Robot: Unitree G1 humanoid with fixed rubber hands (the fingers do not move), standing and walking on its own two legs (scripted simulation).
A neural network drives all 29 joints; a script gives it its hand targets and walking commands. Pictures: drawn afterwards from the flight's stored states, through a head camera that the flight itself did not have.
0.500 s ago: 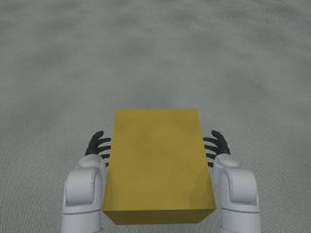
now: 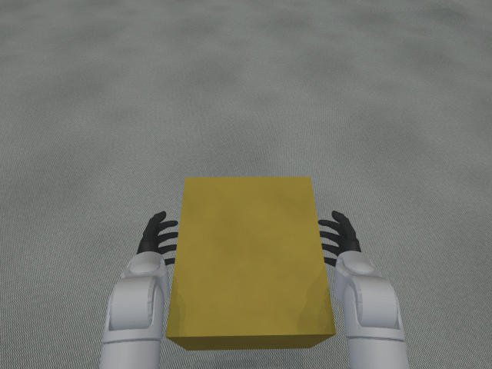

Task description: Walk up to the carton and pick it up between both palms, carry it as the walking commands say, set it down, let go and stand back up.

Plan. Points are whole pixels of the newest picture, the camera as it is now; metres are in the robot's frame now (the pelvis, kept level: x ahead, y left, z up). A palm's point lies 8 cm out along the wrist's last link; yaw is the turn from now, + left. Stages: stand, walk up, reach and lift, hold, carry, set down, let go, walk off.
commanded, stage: carry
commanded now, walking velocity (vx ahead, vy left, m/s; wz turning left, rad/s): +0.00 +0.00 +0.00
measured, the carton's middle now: (248, 264) +0.31 +0.00 -0.03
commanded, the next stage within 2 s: none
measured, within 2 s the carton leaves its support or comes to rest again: neither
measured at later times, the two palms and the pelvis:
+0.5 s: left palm (128, 296) +0.23 +0.17 +0.05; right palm (342, 288) +0.23 -0.14 +0.05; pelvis -0.05 +0.01 +0.00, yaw +1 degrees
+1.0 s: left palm out of the picture +0.10 +0.22 +0.09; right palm (308, 328) +0.17 -0.07 +0.09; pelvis -0.12 +0.02 -0.02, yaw +13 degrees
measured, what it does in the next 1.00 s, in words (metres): shifts its weight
